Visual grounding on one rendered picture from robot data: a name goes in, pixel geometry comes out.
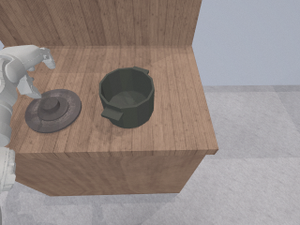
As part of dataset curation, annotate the lid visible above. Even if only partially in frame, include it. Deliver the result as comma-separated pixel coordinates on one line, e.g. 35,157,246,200
24,89,82,134

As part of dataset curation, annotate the pot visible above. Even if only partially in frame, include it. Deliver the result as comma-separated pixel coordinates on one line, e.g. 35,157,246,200
98,66,155,128

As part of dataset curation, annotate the left robot upper arm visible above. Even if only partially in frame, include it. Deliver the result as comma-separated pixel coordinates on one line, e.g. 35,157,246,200
0,146,16,225

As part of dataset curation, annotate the knob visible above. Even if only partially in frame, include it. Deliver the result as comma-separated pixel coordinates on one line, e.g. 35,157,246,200
40,97,60,113

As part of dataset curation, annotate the table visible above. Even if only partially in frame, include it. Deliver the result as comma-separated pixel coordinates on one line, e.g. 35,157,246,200
0,0,218,197

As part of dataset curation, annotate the left robot hand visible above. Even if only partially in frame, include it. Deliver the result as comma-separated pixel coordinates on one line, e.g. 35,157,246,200
0,45,56,99

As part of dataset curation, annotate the robot left forearm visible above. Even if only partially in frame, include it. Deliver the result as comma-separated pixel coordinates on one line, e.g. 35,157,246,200
0,52,26,147

